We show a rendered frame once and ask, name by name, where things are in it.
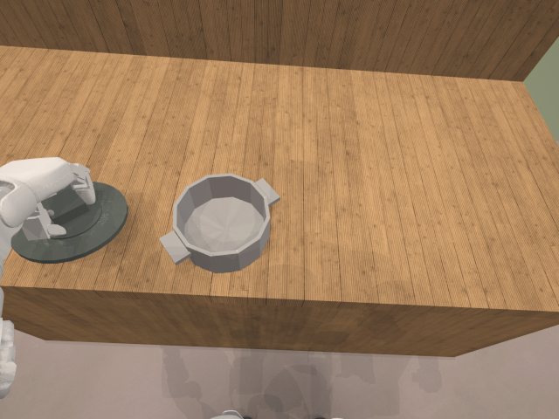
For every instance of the left robot forearm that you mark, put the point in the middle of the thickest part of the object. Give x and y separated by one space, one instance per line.
17 203

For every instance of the knob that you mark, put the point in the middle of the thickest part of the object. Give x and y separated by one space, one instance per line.
67 205

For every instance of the pot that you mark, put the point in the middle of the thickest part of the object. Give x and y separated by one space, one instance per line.
221 222

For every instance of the lid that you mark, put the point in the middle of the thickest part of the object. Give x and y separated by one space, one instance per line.
85 234

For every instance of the table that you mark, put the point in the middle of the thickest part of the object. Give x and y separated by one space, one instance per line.
418 181

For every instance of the left robot hand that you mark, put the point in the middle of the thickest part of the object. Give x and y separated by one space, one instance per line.
45 177

